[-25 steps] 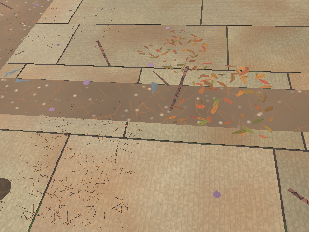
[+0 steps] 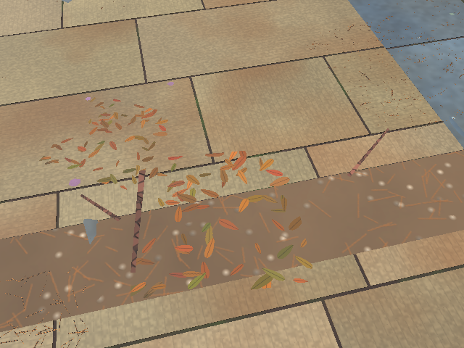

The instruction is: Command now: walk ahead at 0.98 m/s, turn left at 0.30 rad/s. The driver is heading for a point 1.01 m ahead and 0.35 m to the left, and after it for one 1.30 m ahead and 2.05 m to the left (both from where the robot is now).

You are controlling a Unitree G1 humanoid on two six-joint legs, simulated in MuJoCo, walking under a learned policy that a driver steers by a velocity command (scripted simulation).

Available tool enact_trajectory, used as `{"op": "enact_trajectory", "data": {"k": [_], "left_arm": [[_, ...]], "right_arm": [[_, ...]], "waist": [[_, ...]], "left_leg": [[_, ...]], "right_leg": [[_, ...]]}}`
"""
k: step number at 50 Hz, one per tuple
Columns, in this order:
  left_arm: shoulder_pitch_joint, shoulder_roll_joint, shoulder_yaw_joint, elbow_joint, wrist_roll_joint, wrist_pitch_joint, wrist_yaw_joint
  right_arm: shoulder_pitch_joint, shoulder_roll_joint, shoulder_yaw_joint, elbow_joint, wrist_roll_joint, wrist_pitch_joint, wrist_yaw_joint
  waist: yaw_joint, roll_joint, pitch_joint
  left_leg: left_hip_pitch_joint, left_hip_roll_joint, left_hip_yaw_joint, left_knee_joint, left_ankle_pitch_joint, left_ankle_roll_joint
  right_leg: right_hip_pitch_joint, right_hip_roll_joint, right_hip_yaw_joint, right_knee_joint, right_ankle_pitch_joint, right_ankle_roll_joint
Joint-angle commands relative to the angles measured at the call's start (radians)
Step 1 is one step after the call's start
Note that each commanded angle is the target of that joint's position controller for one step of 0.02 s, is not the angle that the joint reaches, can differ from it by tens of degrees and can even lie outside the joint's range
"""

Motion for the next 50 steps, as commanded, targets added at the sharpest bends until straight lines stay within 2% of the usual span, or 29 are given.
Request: {"op": "enact_trajectory", "data": {"k": [1, 3, 6, 10, 12, 13, 14, 15, 16, 17, 19, 22, 25, 27, 29, 31, 33, 34, 35, 36, 37, 38, 39, 40, 41, 43, 45, 47, 50], "left_arm": [[-0.041, 0.009, -0.025, -0.134, 0.026, 0.000, -0.008], [-0.151, 0.017, -0.043, -0.194, 0.016, 0.001, -0.015], [-0.274, 0.004, -0.066, -0.235, -0.019, -0.003, -0.036], [-0.265, 0.062, -0.044, -0.234, -0.021, -0.007, -0.007], [-0.055, 0.115, -0.013, -0.178, -0.013, -0.017, 0.022], [0.128, 0.185, 0.014, -0.158, 0.002, -0.021, 0.045], [0.249, 0.254, 0.036, -0.144, 0.038, -0.013, 0.059], [0.218, 0.259, 0.047, -0.133, 0.015, -0.002, 0.050], [0.125, 0.150, 0.029, -0.145, 0.005, 0.001, 0.044], [0.091, 0.090, 0.016, -0.135, -0.004, -0.003, 0.037], [0.102, 0.055, 0.007, -0.093, -0.007, -0.013, 0.035], [0.149, 0.019, 0.001, -0.028, -0.039, -0.036, 0.021], [0.118, 0.039, 0.004, -0.007, -0.038, -0.048, 0.022], [0.104, 0.072, 0.009, 0.003, -0.037, -0.049, 0.027], [0.145, 0.113, 0.014, 0.020, -0.036, -0.046, 0.033], [0.197, 0.179, 0.027, 0.021, -0.034, -0.030, 0.046], [0.155, 0.247, 0.045, 0.000, -0.024, 0.005, 0.060], [0.115, 0.250, 0.047, -0.023, -0.019, 0.020, 0.059], [0.132, 0.193, 0.039, -0.020, -0.006, 0.024, 0.043], [0.208, 0.069, 0.005, -0.108, -0.009, 0.015, 0.031], [0.122, 0.134, 0.005, -0.186, -0.021, -0.012, 0.030], [0.051, 0.151, 0.000, -0.199, -0.022, -0.030, 0.031], [0.043, 0.151, -0.004, -0.188, -0.018, -0.033, 0.033], [0.040, 0.136, -0.010, -0.184, -0.002, -0.021, 0.034], [0.073, 0.131, -0.013, -0.175, 0.013, 0.002, 0.033], [0.056, 0.109, -0.016, -0.183, 0.019, 0.042, 0.029], [-0.088, 0.075, -0.030, -0.247, 0.008, 0.050, 0.019], [-0.184, 0.043, -0.045, -0.279, -0.010, 0.047, 0.007], [-0.227, 0.048, -0.047, -0.281, -0.030, 0.038, 0.003]], "right_arm": [[0.065, -0.036, 0.006, -0.019, 0.015, -0.034, -0.001], [0.073, -0.062, 0.000, -0.034, 0.014, -0.038, -0.008], [0.058, -0.115, -0.021, -0.063, 0.023, -0.039, 0.000], [0.146, -0.138, -0.028, -0.047, 0.041, -0.030, 0.007], [0.151, -0.172, -0.038, -0.042, 0.042, -0.024, 0.010], [0.111, -0.143, -0.032, -0.068, 0.047, -0.030, 0.013], [0.138, 0.016, 0.004, -0.111, 0.071, -0.034, 0.004], [0.146, -0.027, 0.007, -0.150, 0.073, -0.021, -0.004], [0.057, -0.056, 0.002, -0.138, 0.050, -0.003, -0.006], [-0.006, -0.048, 0.003, -0.143, 0.030, 0.005, 0.006], [-0.049, -0.014, 0.004, -0.159, 0.006, 0.029, 0.030], [-0.147, 0.023, 0.017, -0.222, -0.005, 0.064, 0.050], [-0.251, 0.012, 0.031, -0.290, -0.006, 0.066, 0.071], [-0.322, -0.008, 0.040, -0.317, -0.002, 0.065, 0.086], [-0.380, -0.014, 0.048, -0.329, -0.002, 0.064, 0.095], [-0.333, -0.049, 0.042, -0.312, 0.000, 0.062, 0.089], [-0.079, -0.114, 0.015, -0.247, 0.002, 0.058, 0.070], [0.142, -0.161, -0.013, -0.176, 0.000, 0.053, 0.052], [0.149, -0.210, -0.041, -0.146, 0.009, 0.059, 0.024], [0.023, -0.323, -0.057, -0.190, -0.006, 0.077, 0.012], [0.078, -0.341, -0.071, -0.226, 0.000, 0.087, 0.008], [0.064, -0.298, -0.065, -0.211, 0.007, 0.082, -0.003], [0.034, -0.246, -0.052, -0.200, 0.010, 0.071, -0.009], [0.001, -0.224, -0.044, -0.197, 0.012, 0.055, -0.015], [-0.029, -0.199, -0.033, -0.204, 0.015, 0.041, -0.019], [-0.030, -0.164, -0.018, -0.199, 0.023, 0.015, -0.012], [-0.027, -0.165, -0.018, -0.194, 0.024, 0.000, -0.008], [-0.012, -0.169, -0.024, -0.186, 0.027, -0.003, -0.002], [0.049, -0.175, -0.028, -0.158, 0.042, -0.010, 0.005]], "waist": [[0.060, 0.063, 0.031], [0.056, 0.048, 0.072], [0.027, 0.070, 0.079], [0.007, 0.063, 0.010], [0.108, 0.044, -0.136], [0.200, 0.022, -0.239], [0.194, -0.174, -0.377], [0.149, -0.272, -0.405], [0.135, -0.136, -0.235], [0.128, -0.050, -0.129], [0.082, -0.051, -0.044], [0.051, -0.076, 0.001], [0.017, -0.076, 0.038], [0.011, -0.032, 0.083], [0.022, -0.005, 0.110], [-0.013, -0.044, 0.047], [-0.157, -0.089, -0.094], [-0.246, -0.066, -0.193], [-0.202, 0.061, -0.169], [-0.027, 0.289, -0.187], [-0.097, 0.185, -0.340], [-0.081, 0.074, -0.200], [-0.024, -0.020, -0.069], [0.022, -0.053, -0.023], [0.067, -0.065, 0.005], [0.093, -0.061, 0.034], [0.069, -0.033, 0.088], [0.033, 0.004, 0.088], [-0.024, 0.056, 0.037]], "left_leg": [[0.107, 0.262, -0.506, -0.323, -0.091, 0.205], [0.015, 0.254, -0.454, -0.384, -0.025, 0.210], [-0.152, 0.187, -0.344, -0.445, 0.105, 0.155], [0.088, 0.210, -0.348, -0.269, 0.447, 0.100], [0.075, 0.146, -0.295, 0.088, 0.613, 0.060], [-0.088, 0.105, -0.263, 0.360, 0.427, 0.040], [-0.342, 0.032, -0.162, 0.679, -0.218, 0.028], [-0.460, 0.069, -0.115, 0.842, -0.207, 0.040], [-0.516, 0.132, -0.098, 0.868, -0.109, 0.041], [-0.509, 0.160, -0.090, 0.825, -0.061, 0.034], [-0.475, 0.199, -0.088, 0.783, -0.050, 0.019], [-0.537, 0.231, -0.061, 0.765, -0.014, 0.015], [-0.512, 0.228, -0.021, 0.640, 0.146, 0.020], [-0.420, 0.208, 0.046, 0.455, 0.235, 0.037], [-0.295, 0.147, 0.149, 0.303, 0.263, 0.072], [-0.178, 0.066, 0.206, 0.259, 0.211, 0.103], [0.094, 0.013, 0.178, 0.249, 0.115, 0.143], [0.363, -0.001, 0.113, 0.190, 0.083, 0.176], [0.530, 0.053, -0.008, 0.149, -0.012, 0.198], [0.693, 0.271, -0.478, 0.088, 0.087, 0.308], [0.777, 0.354, -0.760, -0.133, -0.114, 0.404], [0.654, 0.363, -0.781, -0.249, -0.182, 0.365], [0.475, 0.334, -0.709, -0.278, -0.127, 0.324], [0.331, 0.284, -0.627, -0.278, -0.038, 0.302], [0.216, 0.247, -0.553, -0.284, 0.031, 0.295], [0.052, 0.188, -0.466, -0.308, 0.085, 0.289], [-0.064, 0.129, -0.404, -0.346, 0.140, 0.267], [-0.091, 0.079, -0.360, -0.333, 0.245, 0.219], [0.025, 0.110, -0.363, -0.314, 0.439, 0.168]], "right_leg": [[-0.261, -0.110, 0.040, -0.114, -0.034, 0.053], [-0.240, -0.129, 0.006, -0.293, 0.054, 0.091], [0.066, -0.069, -0.068, -0.577, 0.260, 0.116], [0.158, -0.021, -0.071, -0.736, 0.268, 0.099], [0.442, -0.008, -0.078, -0.768, 0.173, 0.072], [0.668, -0.171, 0.074, -0.770, -0.005, 0.039], [0.895, -0.480, 0.484, -0.857, -0.343, -0.015], [0.839, -0.537, 0.782, -0.987, -0.490, -0.074], [0.703, -0.473, 0.631, -1.001, -0.476, -0.059], [0.580, -0.425, 0.459, -1.005, -0.287, -0.046], [0.443, -0.355, 0.244, -1.036, -0.030, -0.016], [0.419, -0.332, 0.051, -1.059, 0.250, 0.011], [0.359, -0.287, -0.137, -1.109, 0.411, 0.036], [0.316, -0.253, -0.244, -1.160, 0.452, 0.054], [0.327, -0.230, -0.326, -1.147, 0.715, 0.073], [0.432, -0.251, -0.342, -0.996, 1.165, 0.087], [0.433, -0.297, -0.320, -0.645, 1.369, 0.077], [0.312, -0.298, -0.295, -0.345, 1.252, 0.064], [0.070, -0.160, -0.285, 0.012, 0.401, 0.080], [-0.312, -0.025, -0.223, 0.386, -0.240, 0.130], [-0.445, -0.029, -0.011, 0.418, -0.170, 0.123], [-0.489, -0.080, 0.019, 0.321, -0.101, 0.117], [-0.444, -0.120, 0.013, 0.207, -0.057, 0.118], [-0.367, -0.145, 0.015, 0.136, -0.072, 0.128], [-0.297, -0.163, 0.018, 0.075, -0.090, 0.144], [-0.219, -0.184, 0.000, -0.060, -0.129, 0.173], [-0.177, -0.177, -0.043, -0.247, 0.014, 0.184], [-0.090, -0.141, -0.061, -0.437, 0.235, 0.172], [0.022, -0.092, -0.078, -0.618, 0.422, 0.130]]}}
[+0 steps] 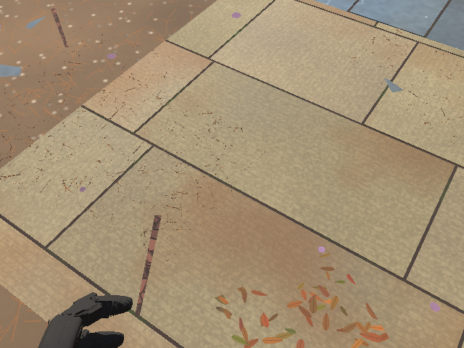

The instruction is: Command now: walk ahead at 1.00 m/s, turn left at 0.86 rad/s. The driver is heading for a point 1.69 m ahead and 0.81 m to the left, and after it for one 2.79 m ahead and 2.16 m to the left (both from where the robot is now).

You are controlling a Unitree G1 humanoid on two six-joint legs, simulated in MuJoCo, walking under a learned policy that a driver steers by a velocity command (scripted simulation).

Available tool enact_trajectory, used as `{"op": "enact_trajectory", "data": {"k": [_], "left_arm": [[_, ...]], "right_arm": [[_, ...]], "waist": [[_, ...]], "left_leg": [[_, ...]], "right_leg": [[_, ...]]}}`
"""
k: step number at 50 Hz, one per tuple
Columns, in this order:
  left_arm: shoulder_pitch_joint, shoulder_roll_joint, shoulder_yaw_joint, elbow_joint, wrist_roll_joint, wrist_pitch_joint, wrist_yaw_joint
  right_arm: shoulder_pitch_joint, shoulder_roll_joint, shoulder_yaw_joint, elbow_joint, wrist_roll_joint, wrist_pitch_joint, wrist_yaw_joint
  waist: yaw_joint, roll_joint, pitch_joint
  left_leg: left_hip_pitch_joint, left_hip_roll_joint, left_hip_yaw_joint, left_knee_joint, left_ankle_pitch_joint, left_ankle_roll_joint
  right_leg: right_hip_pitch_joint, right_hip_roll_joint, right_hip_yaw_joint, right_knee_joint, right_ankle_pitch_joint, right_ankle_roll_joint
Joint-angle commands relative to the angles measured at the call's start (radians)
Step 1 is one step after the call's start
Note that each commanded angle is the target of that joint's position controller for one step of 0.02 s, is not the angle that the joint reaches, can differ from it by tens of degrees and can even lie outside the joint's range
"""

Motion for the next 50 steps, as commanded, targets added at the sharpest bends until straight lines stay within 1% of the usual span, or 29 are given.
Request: {"op": "enact_trajectory", "data": {"k": [1, 3, 4, 5, 6, 7, 8, 9, 10, 12, 14, 19, 22, 25, 27, 28, 29, 30, 31, 32, 33, 34, 36, 40, 44, 47, 48, 49, 50], "left_arm": [[-0.064, 0.088, 0.021, -0.066, -0.017, -0.011, 0.000], [0.009, 0.140, 0.041, -0.048, -0.015, -0.014, 0.012], [0.127, 0.187, 0.062, -0.019, -0.020, -0.018, 0.024], [0.319, 0.221, 0.081, 0.023, -0.024, -0.021, 0.041], [0.532, 0.287, 0.107, 0.054, 0.000, -0.024, 0.065], [0.485, 0.355, 0.117, 0.051, 0.043, -0.026, 0.059], [0.369, 0.292, 0.121, 0.037, 0.023, -0.019, 0.047], [0.289, 0.199, 0.101, 0.029, 0.012, -0.014, 0.042], [0.276, 0.156, 0.091, 0.049, 0.009, -0.013, 0.036], [0.316, 0.131, 0.081, 0.106, 0.004, -0.024, 0.037], [0.346, 0.105, 0.075, 0.154, -0.019, -0.046, 0.020], [0.325, 0.118, 0.074, 0.194, -0.017, -0.076, 0.010], [0.387, 0.145, 0.079, 0.231, -0.016, -0.075, 0.020], [0.443, 0.212, 0.089, 0.241, -0.018, -0.055, 0.043], [0.392, 0.274, 0.108, 0.223, -0.011, -0.021, 0.059], [0.337, 0.286, 0.113, 0.196, -0.008, -0.004, 0.057], [0.312, 0.265, 0.113, 0.184, -0.003, 0.004, 0.046], [0.304, 0.111, 0.077, 0.136, 0.013, -0.002, 0.028], [0.316, 0.141, 0.074, 0.014, -0.017, -0.023, 0.026], [0.223, 0.172, 0.068, 0.003, -0.011, -0.052, 0.026], [0.209, 0.170, 0.062, 0.008, -0.016, -0.064, 0.025], [0.191, 0.159, 0.057, 0.015, -0.002, -0.058, 0.029], [0.231, 0.150, 0.052, 0.034, 0.030, -0.015, 0.028], [0.025, 0.087, 0.026, -0.053, 0.014, 0.012, 0.007], [-0.054, 0.075, 0.016, -0.068, -0.014, 0.003, -0.003], [-0.015, 0.125, 0.036, -0.050, -0.006, -0.007, 0.008], [0.091, 0.164, 0.056, -0.017, -0.008, -0.011, 0.016], [0.253, 0.197, 0.077, 0.027, -0.016, -0.014, 0.030], [0.465, 0.241, 0.100, 0.083, -0.013, -0.013, 0.050]], "right_arm": [[-0.055, -0.167, -0.045, -0.068, 0.008, -0.028, -0.002], [-0.068, -0.199, -0.053, -0.068, 0.001, -0.024, -0.014], [-0.084, -0.233, -0.059, -0.070, -0.007, -0.021, -0.013], [-0.140, -0.246, -0.060, -0.081, -0.013, -0.024, -0.007], [-0.165, -0.143, -0.032, -0.105, -0.017, -0.037, -0.004], [-0.048, 0.005, 0.007, -0.154, 0.029, -0.033, -0.005], [-0.083, -0.073, 0.013, -0.150, 0.006, -0.021, -0.015], [-0.160, -0.118, 0.002, -0.141, -0.014, -0.008, -0.009], [-0.199, -0.120, 0.002, -0.139, -0.026, 0.003, 0.004], [-0.236, -0.077, 0.009, -0.161, -0.038, 0.027, 0.033], [-0.282, -0.033, 0.023, -0.194, -0.037, 0.051, 0.049], [-0.426, -0.033, 0.037, -0.268, -0.028, 0.062, 0.066], [-0.545, -0.029, 0.046, -0.290, -0.034, 0.057, 0.086], [-0.521, -0.038, 0.043, -0.270, -0.031, 0.050, 0.081], [-0.295, -0.097, 0.015, -0.208, -0.025, 0.047, 0.060], [-0.081, -0.143, -0.013, -0.141, -0.022, 0.042, 0.045], [0.050, -0.181, -0.045, -0.083, -0.018, 0.040, 0.018], [-0.045, -0.254, -0.066, -0.090, 0.003, 0.052, -0.001], [-0.065, -0.327, -0.079, -0.142, -0.033, 0.066, 0.001], [-0.036, -0.284, -0.081, -0.141, -0.029, 0.066, -0.008], [-0.058, -0.237, -0.071, -0.117, -0.026, 0.057, -0.016], [-0.087, -0.208, -0.061, -0.103, -0.024, 0.040, -0.021], [-0.133, -0.161, -0.038, -0.109, -0.016, 0.007, -0.027], [-0.124, -0.151, -0.033, -0.095, -0.012, -0.025, -0.017], [-0.060, -0.165, -0.041, -0.058, 0.006, -0.031, -0.002], [-0.016, -0.178, -0.040, -0.023, 0.001, -0.033, -0.015], [-0.018, -0.211, -0.044, -0.014, -0.011, -0.032, -0.018], [-0.053, -0.235, -0.049, -0.012, -0.026, -0.029, -0.017], [-0.108, -0.199, -0.040, -0.024, -0.042, -0.033, -0.018]], "waist": [[0.021, 0.039, 0.010], [0.062, 0.046, -0.045], [0.126, 0.039, -0.127], [0.246, 0.028, -0.214], [0.325, -0.056, -0.340], [0.191, -0.362, -0.423], [0.170, -0.306, -0.347], [0.166, -0.165, -0.215], [0.157, -0.055, -0.137], [0.131, -0.059, -0.054], [0.107, -0.082, -0.008], [0.070, -0.079, 0.067], [0.099, -0.028, 0.126], [0.065, -0.074, 0.053], [-0.069, -0.127, -0.078], [-0.159, -0.129, -0.167], [-0.191, -0.046, -0.209], [-0.060, 0.203, -0.132], [-0.014, 0.211, -0.327], [-0.044, 0.025, -0.270], [0.006, -0.050, -0.116], [0.058, -0.106, -0.044], [0.130, -0.118, -0.003], [0.101, -0.055, 0.075], [0.027, 0.021, 0.020], [0.032, 0.036, -0.035], [0.083, 0.048, -0.104], [0.185, 0.056, -0.177], [0.298, 0.055, -0.249]], "left_leg": [[-0.239, 0.216, -0.187, -0.103, 0.587, 0.066], [-0.121, 0.229, -0.213, 0.035, 0.795, 0.027], [-0.091, 0.226, -0.210, 0.194, 0.901, 0.004], [-0.176, 0.196, -0.187, 0.425, 0.867, -0.016], [-0.341, 0.144, -0.122, 0.755, 0.583, -0.027], [-0.652, 0.032, -0.012, 1.025, -0.188, -0.054], [-0.761, 0.117, 0.032, 1.095, -0.081, -0.038], [-0.768, 0.176, 0.060, 1.065, 0.018, -0.044], [-0.747, 0.212, 0.076, 1.026, 0.057, -0.053], [-0.733, 0.261, 0.085, 0.994, 0.060, -0.066], [-0.777, 0.297, 0.097, 0.985, 0.082, -0.070], [-0.787, 0.296, 0.172, 0.801, 0.311, -0.071], [-0.721, 0.258, 0.301, 0.557, 0.360, -0.030], [-0.564, 0.149, 0.406, 0.446, 0.295, 0.021], [-0.330, 0.094, 0.386, 0.434, 0.185, 0.057], [-0.099, 0.079, 0.335, 0.396, 0.138, 0.089], [0.148, 0.099, 0.235, 0.310, 0.099, 0.118], [0.222, 0.269, -0.061, 0.313, 0.193, 0.155], [0.472, 0.419, -0.547, 0.106, 0.048, 0.349], [0.400, 0.450, -0.621, -0.043, -0.048, 0.305], [0.228, 0.429, -0.564, -0.092, -0.020, 0.268], [0.076, 0.383, -0.481, -0.100, 0.071, 0.240], [-0.137, 0.311, -0.350, -0.103, 0.212, 0.221], [-0.386, 0.197, -0.218, -0.164, 0.279, 0.171], [-0.307, 0.192, -0.178, -0.144, 0.529, 0.090], [-0.084, 0.238, -0.180, -0.013, 0.841, 0.040], [-0.005, 0.257, -0.162, 0.114, 1.008, 0.021], [-0.014, 0.247, -0.119, 0.318, 1.067, -0.002], [-0.169, 0.214, -0.075, 0.604, 0.944, -0.018]], "right_leg": [[0.342, 0.087, -0.078, -0.145, 0.146, -0.028], [0.438, 0.133, -0.062, -0.217, 0.032, -0.041], [0.562, 0.158, -0.061, -0.210, -0.076, -0.050], [0.781, 0.131, -0.063, -0.215, -0.126, -0.060], [1.029, -0.048, 0.113, -0.207, -0.439, -0.087], [1.192, -0.334, 0.662, -0.417, -0.739, -0.159], [1.078, -0.318, 0.811, -0.505, -0.886, -0.182], [0.940, -0.272, 0.620, -0.500, -0.819, -0.175], [0.830, -0.232, 0.461, -0.494, -0.626, -0.167], [0.704, -0.175, 0.245, -0.527, -0.413, -0.143], [0.668, -0.165, 0.114, -0.561, -0.269, -0.125], [0.603, -0.101, -0.208, -0.627, 0.075, -0.092], [0.661, -0.066, -0.336, -0.657, 0.272, -0.061], [0.804, -0.084, -0.381, -0.498, 0.946, -0.038], [0.826, -0.133, -0.361, -0.193, 1.185, -0.049], [0.733, -0.147, -0.332, 0.068, 1.145, -0.073], [0.525, -0.075, -0.325, 0.419, 0.641, -0.072], [0.192, 0.110, -0.303, 0.782, -0.413, -0.049], [-0.105, 0.169, -0.087, 0.953, -0.485, -0.021], [-0.162, 0.105, 0.003, 0.862, -0.397, -0.029], [-0.140, 0.068, 0.005, 0.741, -0.346, -0.032], [-0.071, 0.039, 0.003, 0.657, -0.353, -0.023], [0.056, 0.005, 0.005, 0.543, -0.391, 0.008], [0.173, 0.002, -0.058, 0.190, -0.193, 0.039], [0.347, 0.073, -0.098, -0.095, 0.142, -0.010], [0.418, 0.126, -0.104, -0.208, 0.081, -0.057], [0.490, 0.162, -0.121, -0.203, -0.018, -0.080], [0.639, 0.169, -0.143, -0.219, -0.085, -0.102], [0.865, 0.100, -0.089, -0.171, -0.197, -0.129]]}}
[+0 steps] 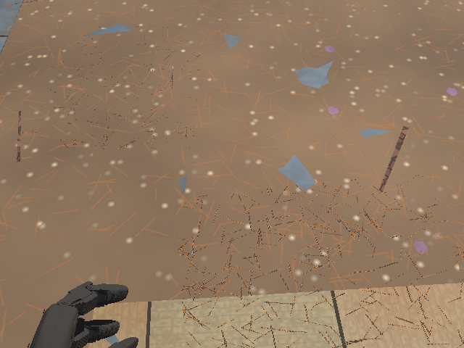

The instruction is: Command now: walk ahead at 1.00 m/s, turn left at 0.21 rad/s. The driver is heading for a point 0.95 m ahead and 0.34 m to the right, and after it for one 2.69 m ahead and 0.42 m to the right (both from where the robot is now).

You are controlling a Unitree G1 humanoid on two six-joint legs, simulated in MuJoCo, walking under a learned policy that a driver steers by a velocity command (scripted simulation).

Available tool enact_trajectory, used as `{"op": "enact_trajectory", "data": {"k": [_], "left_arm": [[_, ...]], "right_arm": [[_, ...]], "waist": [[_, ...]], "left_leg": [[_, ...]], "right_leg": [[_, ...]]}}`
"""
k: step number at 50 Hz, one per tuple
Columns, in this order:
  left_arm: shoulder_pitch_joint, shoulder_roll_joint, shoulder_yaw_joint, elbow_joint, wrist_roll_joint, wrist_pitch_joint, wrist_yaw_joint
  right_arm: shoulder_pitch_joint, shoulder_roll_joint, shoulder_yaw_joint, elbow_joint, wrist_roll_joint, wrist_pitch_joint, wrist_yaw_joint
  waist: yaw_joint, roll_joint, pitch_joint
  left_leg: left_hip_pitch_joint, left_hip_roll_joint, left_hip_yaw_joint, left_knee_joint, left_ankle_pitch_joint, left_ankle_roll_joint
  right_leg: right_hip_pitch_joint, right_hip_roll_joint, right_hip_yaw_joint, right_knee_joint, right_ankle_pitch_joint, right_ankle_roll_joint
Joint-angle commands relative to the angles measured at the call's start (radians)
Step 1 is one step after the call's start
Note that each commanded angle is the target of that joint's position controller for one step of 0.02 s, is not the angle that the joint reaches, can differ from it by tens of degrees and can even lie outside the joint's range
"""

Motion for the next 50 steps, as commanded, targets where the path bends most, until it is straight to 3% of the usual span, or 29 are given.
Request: {"op": "enact_trajectory", "data": {"k": [1, 2, 3, 4, 5, 8, 11, 14, 16, 18, 19, 20, 21, 22, 24, 26, 29, 34, 36, 38, 39, 40, 41, 42, 43, 45, 46, 48, 50], "left_arm": [[0.592, 0.333, 0.131, 0.104, 0.033, -0.009, 0.037], [0.537, 0.302, 0.131, 0.126, 0.010, -0.001, 0.010], [0.406, 0.221, 0.120, 0.112, -0.004, -0.001, -0.003], [0.367, 0.163, 0.110, 0.116, -0.017, -0.003, -0.012], [0.378, 0.136, 0.102, 0.137, -0.015, -0.003, -0.015], [0.439, 0.119, 0.091, 0.205, -0.023, -0.016, -0.011], [0.399, 0.153, 0.105, 0.194, -0.024, -0.023, -0.002], [0.394, 0.211, 0.128, 0.182, -0.041, -0.029, -0.016], [0.430, 0.216, 0.131, 0.190, -0.049, -0.028, -0.019], [0.459, 0.237, 0.136, 0.202, -0.046, -0.020, -0.016], [0.446, 0.236, 0.137, 0.199, -0.047, -0.022, -0.019], [0.425, 0.147, 0.112, 0.169, -0.045, -0.031, -0.016], [0.518, 0.034, 0.081, 0.121, -0.078, -0.023, -0.010], [0.449, 0.092, 0.082, 0.125, -0.052, -0.004, -0.004], [0.317, 0.110, 0.089, 0.123, -0.023, 0.016, -0.022], [0.294, 0.075, 0.085, 0.110, -0.009, 0.042, -0.046], [0.181, 0.046, 0.073, 0.050, -0.002, 0.071, -0.062], [0.004, 0.055, 0.045, -0.031, -0.007, 0.066, -0.096], [-0.017, 0.068, 0.043, -0.027, -0.008, 0.063, -0.100], [0.108, 0.110, 0.057, 0.007, -0.009, 0.059, -0.089], [0.267, 0.148, 0.075, 0.050, -0.008, 0.056, -0.080], [0.493, 0.194, 0.103, 0.122, -0.008, 0.050, -0.061], [0.518, 0.243, 0.130, 0.156, -0.018, 0.055, -0.031], [0.392, 0.369, 0.152, 0.111, 0.000, 0.077, -0.018], [0.436, 0.383, 0.167, 0.071, -0.010, 0.086, -0.014], [0.370, 0.268, 0.140, 0.102, -0.016, 0.069, 0.006], [0.326, 0.227, 0.123, 0.106, -0.012, 0.050, 0.013], [0.301, 0.151, 0.088, 0.118, -0.014, 0.011, 0.013], [0.334, 0.159, 0.090, 0.152, -0.019, -0.023, -0.002]], "right_arm": [[-0.024, -0.011, 0.002, -0.109, 0.012, -0.026, -0.005], [-0.006, -0.003, 0.023, -0.115, 0.005, -0.038, 0.004], [-0.103, -0.033, 0.023, -0.121, -0.010, -0.032, 0.000], [-0.191, -0.053, 0.028, -0.137, -0.029, -0.031, 0.007], [-0.264, -0.051, 0.030, -0.163, -0.045, -0.031, 0.012], [-0.316, 0.003, 0.056, -0.232, -0.071, -0.011, 0.027], [-0.447, 0.011, 0.084, -0.307, -0.050, -0.015, 0.046], [-0.489, 0.008, 0.089, -0.308, -0.020, -0.015, 0.056], [-0.487, -0.025, 0.075, -0.302, -0.021, -0.016, 0.039], [-0.348, -0.067, 0.048, -0.256, -0.030, -0.023, 0.014], [-0.200, -0.096, 0.030, -0.223, -0.040, -0.029, -0.004], [0.007, -0.176, 0.001, -0.211, -0.058, -0.030, -0.028], [-0.010, -0.238, -0.013, -0.212, -0.075, -0.018, -0.033], [-0.092, -0.173, -0.012, -0.213, -0.051, -0.011, -0.036], [-0.164, -0.047, 0.015, -0.195, -0.038, -0.022, -0.023], [-0.146, -0.015, 0.024, -0.153, -0.028, -0.035, -0.022], [-0.111, 0.014, 0.027, -0.100, -0.003, -0.056, -0.010], [-0.157, -0.029, 0.019, -0.066, -0.007, -0.068, -0.014], [-0.100, -0.077, 0.011, -0.051, -0.008, -0.066, -0.019], [-0.084, -0.151, -0.007, -0.060, -0.011, -0.043, -0.032], [-0.116, -0.181, -0.016, -0.072, -0.017, -0.024, -0.039], [-0.162, -0.187, -0.019, -0.096, -0.022, -0.009, -0.038], [-0.144, -0.128, -0.010, -0.088, -0.035, -0.004, -0.021], [-0.057, -0.007, 0.025, -0.176, -0.036, -0.014, -0.009], [-0.146, -0.081, 0.023, -0.249, -0.025, -0.039, -0.011], [-0.200, -0.087, 0.035, -0.236, -0.024, -0.057, -0.013], [-0.179, -0.068, 0.044, -0.215, -0.037, -0.042, -0.014], [-0.120, -0.036, 0.052, -0.180, -0.050, 0.007, -0.004], [-0.216, -0.003, 0.060, -0.215, -0.035, 0.027, 0.010]], "waist": [[0.267, -0.235, -0.375], [0.221, -0.333, -0.375], [0.183, -0.189, -0.178], [0.175, -0.045, -0.109], [0.168, 0.002, -0.058], [0.104, -0.052, 0.025], [0.091, -0.064, 0.071], [0.106, -0.069, 0.038], [0.113, -0.053, 0.019], [0.051, -0.011, -0.093], [-0.025, 0.002, -0.184], [-0.106, 0.106, -0.328], [-0.013, 0.313, -0.429], [0.005, 0.225, -0.296], [0.026, 0.063, -0.088], [0.072, 0.114, -0.018], [0.096, 0.096, 0.018], [0.128, 0.040, 0.090], [0.125, 0.033, 0.073], [0.208, 0.092, -0.022], [0.297, 0.107, -0.106], [0.393, 0.091, -0.203], [0.358, -0.036, -0.187], [0.182, -0.268, -0.221], [0.261, -0.155, -0.382], [0.168, 0.062, -0.093], [0.115, 0.098, -0.047], [0.051, 0.105, -0.005], [0.066, 0.058, 0.056]], "left_leg": [[-0.619, 0.018, 0.094, 0.943, 0.461, -0.066], [-0.810, -0.042, 0.076, 1.015, 0.049, -0.063], [-0.906, 0.067, 0.093, 1.011, 0.129, -0.049], [-0.887, 0.122, 0.122, 0.945, 0.185, -0.057], [-0.866, 0.152, 0.138, 0.872, 0.185, -0.065], [-0.858, 0.203, 0.161, 0.705, 0.112, -0.118], [-0.722, 0.222, 0.214, 0.391, 0.284, -0.165], [-0.413, 0.164, 0.273, 0.210, 0.475, -0.176], [-0.392, 0.160, 0.258, 0.132, 0.482, -0.170], [-0.228, 0.116, 0.277, 0.066, 0.361, -0.147], [-0.023, 0.167, 0.247, 0.086, 0.310, -0.130], [0.184, 0.418, -0.017, 0.036, -0.059, -0.094], [0.287, 0.657, -0.523, -0.168, -0.372, -0.009], [0.168, 0.617, -0.568, -0.227, -0.439, 0.015], [-0.044, 0.517, -0.215, -0.209, -0.053, -0.012], [-0.153, 0.459, -0.018, -0.241, 0.173, -0.044], [-0.151, 0.442, 0.164, -0.276, 0.441, -0.063], [-0.261, 0.341, 0.477, -0.361, 0.694, -0.116], [-0.211, 0.337, 0.527, -0.287, 1.128, -0.135], [-0.132, 0.376, 0.523, -0.059, 1.494, -0.149], [-0.158, 0.401, 0.508, 0.156, 1.568, -0.140], [-0.279, 0.404, 0.485, 0.457, 1.466, -0.129], [-0.508, 0.265, 0.480, 0.833, 0.614, -0.145], [-0.886, 0.132, 0.416, 1.226, -0.044, -0.197], [-1.026, 0.135, 0.199, 1.265, 0.031, -0.188], [-1.005, 0.244, 0.189, 1.036, 0.162, -0.177], [-0.906, 0.279, 0.200, 0.961, 0.158, -0.180], [-0.757, 0.319, 0.206, 0.836, 0.114, -0.195], [-0.770, 0.338, 0.243, 0.685, 0.197, -0.189]], "right_leg": [[0.928, -0.282, 0.489, -0.009, -0.470, -0.204], [0.929, -0.335, 0.922, -0.241, -0.560, -0.260], [0.793, -0.303, 0.810, -0.255, -0.594, -0.272], [0.663, -0.265, 0.679, -0.253, -0.505, -0.262], [0.562, -0.217, 0.589, -0.260, -0.410, -0.243], [0.393, -0.143, 0.486, -0.315, -0.279, -0.247], [0.193, -0.084, 0.364, -0.408, -0.182, -0.235], [0.081, -0.071, 0.319, -0.460, -0.033, -0.199], [0.202, -0.086, 0.324, -0.381, 0.083, -0.168], [0.294, -0.041, 0.275, -0.092, 0.356, -0.128], [0.198, 0.004, 0.244, 0.153, 0.332, -0.105], [0.055, 0.055, 0.176, 0.488, 0.033, -0.092], [-0.175, 0.112, 0.097, 0.770, -0.451, -0.080], [-0.291, 0.042, 0.074, 0.853, -0.345, -0.095], [-0.287, -0.032, 0.061, 0.786, -0.239, -0.087], [-0.252, -0.067, 0.062, 0.743, -0.232, -0.069], [-0.325, -0.089, 0.036, 0.722, -0.187, -0.058], [-0.141, -0.042, -0.106, 0.360, 0.066, -0.088], [0.000, 0.041, -0.204, 0.259, 0.073, -0.128], [0.156, 0.109, -0.223, 0.233, -0.009, -0.164], [0.331, 0.135, -0.200, 0.233, -0.058, -0.190], [0.598, 0.144, -0.133, 0.182, -0.083, -0.230], [0.768, 0.091, -0.015, 0.129, -0.159, -0.257], [0.941, -0.142, 0.472, 0.071, -0.064, -0.379], [1.031, -0.223, 0.760, -0.144, -0.280, -0.480], [0.698, -0.211, 0.663, -0.280, -0.289, -0.384], [0.531, -0.174, 0.555, -0.274, -0.194, -0.350], [0.305, -0.122, 0.402, -0.309, -0.059, -0.324], [0.235, -0.081, 0.268, -0.371, 0.035, -0.299]]}}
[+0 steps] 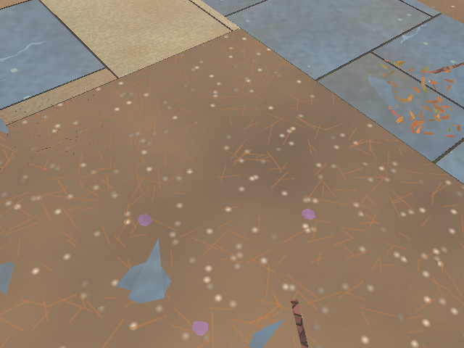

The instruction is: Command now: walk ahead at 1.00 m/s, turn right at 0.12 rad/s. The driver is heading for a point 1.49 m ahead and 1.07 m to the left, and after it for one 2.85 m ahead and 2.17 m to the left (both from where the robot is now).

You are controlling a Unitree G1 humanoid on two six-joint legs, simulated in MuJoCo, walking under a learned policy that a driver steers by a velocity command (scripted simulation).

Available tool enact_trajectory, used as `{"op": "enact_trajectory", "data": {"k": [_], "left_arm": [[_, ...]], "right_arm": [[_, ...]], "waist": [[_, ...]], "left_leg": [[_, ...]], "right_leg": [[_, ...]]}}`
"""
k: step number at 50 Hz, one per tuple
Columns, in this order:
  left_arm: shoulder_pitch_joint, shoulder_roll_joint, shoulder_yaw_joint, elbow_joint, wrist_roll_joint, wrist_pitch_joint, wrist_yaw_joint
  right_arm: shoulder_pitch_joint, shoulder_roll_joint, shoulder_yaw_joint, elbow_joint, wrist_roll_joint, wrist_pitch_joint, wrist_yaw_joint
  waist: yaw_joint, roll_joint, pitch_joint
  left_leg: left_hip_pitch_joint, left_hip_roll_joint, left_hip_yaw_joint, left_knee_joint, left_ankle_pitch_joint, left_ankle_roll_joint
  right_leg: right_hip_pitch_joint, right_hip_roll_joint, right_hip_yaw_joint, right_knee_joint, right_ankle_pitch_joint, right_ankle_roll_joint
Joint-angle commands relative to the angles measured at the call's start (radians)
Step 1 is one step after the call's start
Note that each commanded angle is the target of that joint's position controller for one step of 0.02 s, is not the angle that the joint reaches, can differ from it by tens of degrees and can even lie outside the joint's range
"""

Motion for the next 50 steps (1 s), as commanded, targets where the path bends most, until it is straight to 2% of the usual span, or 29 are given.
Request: {"op": "enact_trajectory", "data": {"k": [1, 3, 6, 8, 10, 12, 13, 14, 15, 16, 18, 20, 21, 23, 25, 28, 30, 32, 33, 34, 35, 36, 37, 38, 39, 40, 44, 47, 50], "left_arm": [[-0.017, 0.119, 0.029, -0.057, -0.007, -0.071, -0.008], [-0.007, 0.104, 0.025, -0.048, -0.016, -0.090, -0.021], [0.042, 0.126, 0.023, -0.015, -0.020, -0.112, -0.016], [0.051, 0.140, 0.024, 0.000, -0.012, -0.108, -0.002], [0.042, 0.178, 0.031, 0.000, 0.011, -0.091, 0.023], [-0.025, 0.206, 0.042, -0.019, 0.045, -0.054, 0.046], [-0.090, 0.213, 0.044, -0.039, 0.046, -0.039, 0.051], [-0.112, 0.098, 0.011, -0.059, 0.051, -0.054, 0.036], [-0.011, 0.017, -0.011, -0.140, 0.003, -0.075, 0.008], [-0.085, 0.077, -0.024, -0.149, 0.020, -0.095, 0.015], [-0.170, 0.090, -0.033, -0.167, 0.025, -0.107, 0.010], [-0.175, 0.069, -0.045, -0.184, 0.056, -0.068, 0.004], [-0.174, 0.061, -0.051, -0.190, 0.059, -0.047, 0.001], [-0.277, 0.052, -0.063, -0.242, 0.055, -0.032, -0.007], [-0.399, 0.034, -0.074, -0.288, 0.037, -0.037, -0.017], [-0.475, 0.020, -0.079, -0.310, 0.020, -0.045, -0.018], [-0.505, 0.033, -0.076, -0.327, 0.013, -0.050, -0.013], [-0.435, 0.065, -0.061, -0.311, 0.013, -0.054, -0.001], [-0.321, 0.115, -0.039, -0.279, 0.007, -0.057, 0.012], [-0.129, 0.156, -0.016, -0.233, 0.000, -0.061, 0.027], [0.107, 0.214, 0.016, -0.182, 0.014, -0.064, 0.049], [0.180, 0.275, 0.036, -0.164, 0.061, -0.064, 0.059], [0.077, 0.287, 0.049, -0.174, 0.047, -0.054, 0.044], [-0.036, 0.160, 0.031, -0.197, 0.040, -0.049, 0.039], [-0.070, 0.096, 0.017, -0.180, 0.034, -0.047, 0.034], [-0.058, 0.076, 0.012, -0.155, 0.040, -0.048, 0.032], [0.025, 0.026, 0.001, -0.041, 0.001, -0.083, 0.011], [-0.021, 0.044, 0.004, -0.025, 0.000, -0.102, 0.004], [-0.005, 0.078, 0.009, 0.000, 0.002, -0.107, 0.007]], "right_arm": [[-0.015, -0.119, -0.029, -0.059, 0.016, 0.025, 0.014], [-0.097, -0.098, -0.022, -0.069, 0.037, 0.018, 0.029], [-0.159, -0.088, -0.024, -0.066, 0.061, 0.009, 0.048], [-0.159, -0.119, -0.038, -0.048, 0.055, 0.006, 0.050], [-0.096, -0.158, -0.054, -0.021, 0.045, 0.012, 0.047], [0.203, -0.220, -0.086, 0.070, 0.045, 0.024, 0.036], [0.418, -0.256, -0.110, 0.131, 0.038, 0.029, 0.025], [0.479, -0.311, -0.132, 0.154, 0.036, 0.044, 0.009], [0.350, -0.386, -0.150, 0.122, 0.023, 0.052, 0.009], [0.285, -0.325, -0.150, 0.086, 0.035, 0.047, 0.015], [0.256, -0.240, -0.132, 0.115, 0.044, 0.040, 0.011], [0.231, -0.211, -0.114, 0.125, 0.049, 0.022, -0.001], [0.228, -0.216, -0.113, 0.123, 0.053, 0.012, 0.002], [0.226, -0.244, -0.121, 0.115, 0.055, -0.003, 0.005], [0.237, -0.241, -0.125, 0.116, 0.059, -0.006, 0.006], [0.304, -0.255, -0.137, 0.138, 0.070, -0.006, 0.011], [0.316, -0.268, -0.144, 0.145, 0.067, -0.004, 0.004], [0.274, -0.291, -0.151, 0.136, 0.065, -0.004, -0.007], [0.254, -0.321, -0.157, 0.131, 0.058, -0.007, -0.007], [0.193, -0.355, -0.164, 0.116, 0.053, -0.012, -0.003], [0.144, -0.300, -0.150, 0.095, 0.043, -0.025, -0.002], [0.202, -0.116, -0.104, 0.058, 0.069, -0.028, -0.005], [0.260, -0.158, -0.088, 0.021, 0.085, -0.015, -0.007], [0.160, -0.221, -0.097, 0.051, 0.055, 0.003, -0.011], [0.099, -0.226, -0.099, 0.050, 0.038, 0.014, 0.001], [0.055, -0.213, -0.099, 0.046, 0.028, 0.025, 0.015], [-0.043, -0.113, -0.068, -0.037, 0.018, 0.072, 0.055], [-0.143, -0.113, -0.052, -0.110, 0.018, 0.075, 0.073], [-0.250, -0.125, -0.042, -0.138, 0.023, 0.073, 0.094]], "waist": [[-0.018, 0.040, 0.070], [0.018, 0.026, 0.080], [0.052, 0.005, 0.081], [0.046, -0.008, 0.054], [-0.003, -0.083, -0.026], [-0.155, -0.128, -0.170], [-0.276, -0.085, -0.224], [-0.250, 0.076, -0.219], [-0.070, 0.411, -0.295], [-0.115, 0.143, -0.275], [-0.042, -0.078, -0.087], [0.025, -0.072, -0.007], [0.039, -0.046, 0.009], [0.025, -0.019, 0.061], [-0.018, 0.004, 0.094], [-0.090, 0.041, 0.039], [-0.106, 0.066, 0.017], [-0.060, 0.062, -0.041], [-0.004, 0.061, -0.128], [0.114, 0.065, -0.219], [0.220, 0.033, -0.336], [0.166, -0.254, -0.444], [0.085, -0.399, -0.513], [0.092, -0.201, -0.326], [0.085, -0.080, -0.198], [0.077, -0.019, -0.136], [0.020, -0.067, -0.022], [-0.018, -0.087, 0.028], [-0.008, -0.030, 0.090]], "left_leg": [[-0.043, 0.046, 0.069, -0.221, 0.147, 0.016], [0.015, 0.027, 0.108, -0.436, 0.373, 0.059], [0.087, -0.038, 0.136, -0.612, 0.580, 0.118], [0.086, -0.111, 0.172, -0.672, 0.558, 0.143], [0.147, -0.198, 0.217, -0.660, 0.414, 0.163], [0.386, -0.269, 0.225, -0.618, 0.236, 0.200], [0.601, -0.248, 0.169, -0.687, 0.178, 0.240], [0.781, -0.113, -0.032, -0.618, 0.042, 0.278], [1.020, 0.103, -0.696, -0.843, -0.095, 0.497], [0.981, 0.108, -0.778, -0.980, -0.117, 0.468], [0.675, 0.048, -0.570, -1.021, -0.014, 0.380], [0.466, -0.040, -0.431, -1.045, 0.092, 0.350], [0.397, -0.072, -0.389, -1.062, 0.109, 0.350], [0.273, -0.116, -0.335, -1.122, 0.175, 0.351], [0.234, -0.152, -0.302, -1.141, 0.302, 0.318], [0.351, -0.153, -0.300, -1.098, 0.569, 0.259], [0.456, -0.128, -0.323, -1.051, 0.664, 0.241], [0.499, -0.132, -0.326, -0.938, 0.847, 0.200], [0.514, -0.133, -0.329, -0.795, 0.956, 0.176], [0.459, -0.151, -0.323, -0.583, 0.934, 0.159], [0.328, -0.182, -0.283, -0.306, 0.745, 0.155], [0.039, -0.292, -0.160, 0.027, -0.124, 0.145], [-0.101, -0.257, -0.096, 0.171, -0.141, 0.146], [-0.147, -0.177, -0.062, 0.156, -0.013, 0.148], [-0.137, -0.142, -0.037, 0.113, 0.051, 0.138], [-0.125, -0.116, -0.026, 0.087, 0.056, 0.130], [-0.183, -0.035, -0.004, 0.045, 0.062, 0.124], [-0.179, -0.028, 0.038, -0.073, 0.216, 0.119], [-0.072, -0.073, 0.160, -0.340, 0.354, 0.144]], "right_leg": [[-0.095, -0.296, 0.231, -0.370, 0.317, -0.116], [-0.076, -0.244, 0.105, -0.403, 0.419, -0.044], [0.059, -0.304, 0.026, -0.507, 0.552, 0.013], [0.229, -0.318, -0.039, -0.462, 0.828, 0.055], [0.362, -0.353, -0.075, -0.305, 1.242, 0.095], [0.372, -0.386, -0.102, 0.098, 1.481, 0.117], [0.229, -0.357, -0.127, 0.452, 1.352, 0.120], [-0.064, -0.230, -0.112, 0.850, 0.496, 0.111], [-0.551, -0.064, 0.017, 1.161, -0.223, 0.179], [-0.617, -0.143, 0.136, 1.115, -0.106, 0.142], [-0.536, -0.243, 0.128, 0.893, -0.002, 0.139], [-0.458, -0.283, 0.113, 0.784, -0.032, 0.174], [-0.437, -0.297, 0.097, 0.721, -0.053, 0.189], [-0.409, -0.304, 0.040, 0.551, 0.002, 0.214], [-0.375, -0.292, 0.010, 0.354, 0.194, 0.231], [-0.309, -0.241, -0.011, 0.166, 0.400, 0.218], [-0.289, -0.224, 0.008, 0.088, 0.408, 0.200], [-0.123, -0.182, 0.018, 0.000, 0.351, 0.181], [0.025, -0.161, 0.029, 0.014, 0.274, 0.170], [0.228, -0.191, 0.047, 0.015, 0.212, 0.159], [0.474, -0.318, 0.148, 0.071, -0.010, 0.135], [0.711, -0.622, 0.552, -0.021, -0.305, 0.073], [0.690, -0.702, 0.942, -0.184, -0.436, 0.005], [0.522, -0.627, 0.777, -0.217, -0.498, 0.018], [0.381, -0.583, 0.598, -0.213, -0.338, 0.028], [0.294, -0.548, 0.477, -0.226, -0.180, 0.043], [0.163, -0.508, 0.173, -0.294, 0.144, 0.083], [0.085, -0.471, -0.032, -0.348, 0.359, 0.107], [0.062, -0.402, -0.203, -0.402, 0.499, 0.142]]}}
